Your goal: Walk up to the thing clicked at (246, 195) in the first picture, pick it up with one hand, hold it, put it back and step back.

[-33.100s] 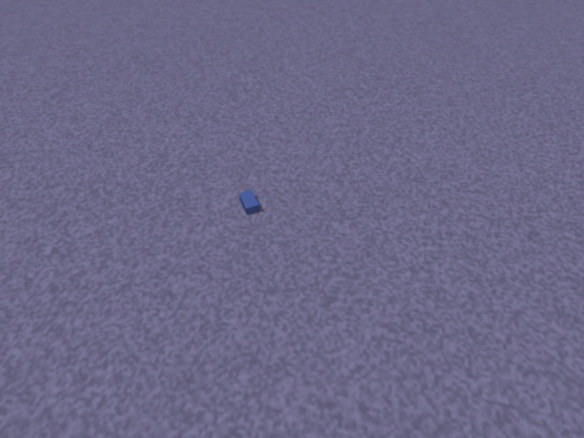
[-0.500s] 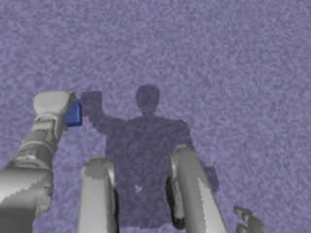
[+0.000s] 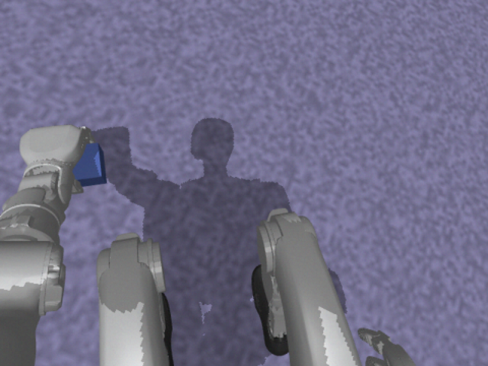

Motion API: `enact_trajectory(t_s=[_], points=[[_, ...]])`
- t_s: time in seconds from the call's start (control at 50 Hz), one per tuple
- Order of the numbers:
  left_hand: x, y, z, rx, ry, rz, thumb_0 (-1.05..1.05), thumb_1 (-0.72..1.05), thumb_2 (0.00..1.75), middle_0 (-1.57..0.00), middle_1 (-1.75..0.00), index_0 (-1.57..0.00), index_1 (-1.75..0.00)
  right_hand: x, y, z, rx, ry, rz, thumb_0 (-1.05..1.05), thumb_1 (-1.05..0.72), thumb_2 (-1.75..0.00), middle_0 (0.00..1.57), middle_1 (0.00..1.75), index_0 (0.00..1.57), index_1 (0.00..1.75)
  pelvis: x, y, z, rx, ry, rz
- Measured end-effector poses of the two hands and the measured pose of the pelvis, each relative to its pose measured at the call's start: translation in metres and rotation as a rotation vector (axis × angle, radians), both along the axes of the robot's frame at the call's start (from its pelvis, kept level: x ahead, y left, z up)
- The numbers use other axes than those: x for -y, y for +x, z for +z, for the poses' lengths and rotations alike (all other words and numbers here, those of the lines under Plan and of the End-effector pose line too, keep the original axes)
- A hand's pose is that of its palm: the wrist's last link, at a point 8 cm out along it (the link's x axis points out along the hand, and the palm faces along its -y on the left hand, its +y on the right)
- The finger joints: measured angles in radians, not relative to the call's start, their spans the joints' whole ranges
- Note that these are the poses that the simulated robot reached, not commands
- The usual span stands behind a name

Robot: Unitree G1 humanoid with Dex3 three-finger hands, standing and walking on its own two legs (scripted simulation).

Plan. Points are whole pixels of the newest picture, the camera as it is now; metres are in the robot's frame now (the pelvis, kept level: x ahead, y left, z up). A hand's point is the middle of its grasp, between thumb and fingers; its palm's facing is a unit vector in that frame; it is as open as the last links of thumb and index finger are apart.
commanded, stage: crouch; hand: left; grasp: from above
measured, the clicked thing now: (69, 167) +0.47 +0.25 -0.19
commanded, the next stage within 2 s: lower in 0.32 s
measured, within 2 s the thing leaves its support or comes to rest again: neither
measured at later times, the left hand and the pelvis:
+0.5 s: hand (74, 169) +0.47 +0.25 -0.20, palm faces -0.45 -0.03 -0.89, open 9.3 cm; pelvis +0.00 +0.00 -0.04, yaw -1 degrees
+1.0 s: hand (86, 176) +0.47 +0.24 -0.27, palm faces -0.46 -0.05 -0.89, open 9.3 cm; pelvis +0.01 +0.00 -0.06, yaw -4 degrees
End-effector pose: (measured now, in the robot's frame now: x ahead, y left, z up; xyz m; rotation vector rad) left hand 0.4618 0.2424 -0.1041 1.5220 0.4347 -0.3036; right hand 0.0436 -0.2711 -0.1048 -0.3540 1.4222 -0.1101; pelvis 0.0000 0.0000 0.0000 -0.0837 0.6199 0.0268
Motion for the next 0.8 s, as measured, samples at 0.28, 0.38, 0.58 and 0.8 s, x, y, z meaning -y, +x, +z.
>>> enact_trajectory(t_s=[0.28,0.38,0.58,0.8], points=[[0.0,0.004,-0.029,0.002,-0.002,-0.003,0.0,0.13,0.33,-0.81,-0.36,-0.81,-0.36,-0.002,-0.018,-0.026,-0.028,0.005,0.019,0.0,-0.9,-0.9,0.2,0.3,0.2,0.3,0.0,-0.004,-0.031,0.029,-0.007,-0.007],[-0.001,0.007,-0.036,0.01,0.0,0.0,0.0,0.13,0.33,-0.82,-0.36,-0.81,-0.36,-0.002,-0.018,-0.031,-0.035,0.006,0.028,0.0,-0.9,-0.9,0.2,0.3,0.2,0.3,0.0,-0.002,-0.037,0.03,-0.01,-0.01],[-0.005,0.008,-0.051,-0.019,0.001,0.013,0.0,0.11,0.34,-0.83,-0.35,-0.83,-0.35,-0.002,-0.012,-0.034,-0.039,0.004,0.051,0.0,-0.9,-0.9,0.2,0.3,0.2,0.3,0.0,0.0,-0.043,0.031,-0.018,-0.013],[-0.004,0.009,-0.084,-0.014,-0.025,-0.01,0.0,0.11,0.34,-0.84,-0.34,-0.83,-0.35,0.0,-0.016,-0.033,-0.059,-0.014,0.088,0.0,-0.9,-0.9,0.2,0.3,0.2,0.3,-0.002,0.002,-0.054,0.044,-0.039,-0.022]])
